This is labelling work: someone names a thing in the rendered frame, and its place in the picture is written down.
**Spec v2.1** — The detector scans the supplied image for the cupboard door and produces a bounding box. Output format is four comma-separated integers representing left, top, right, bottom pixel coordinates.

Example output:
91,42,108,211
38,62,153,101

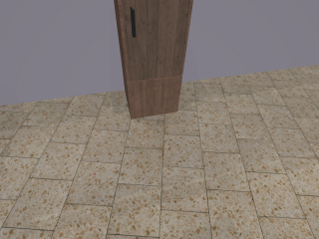
122,0,191,81

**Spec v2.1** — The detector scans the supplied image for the handle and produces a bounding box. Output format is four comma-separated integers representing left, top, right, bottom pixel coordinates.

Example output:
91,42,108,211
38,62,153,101
130,7,137,38

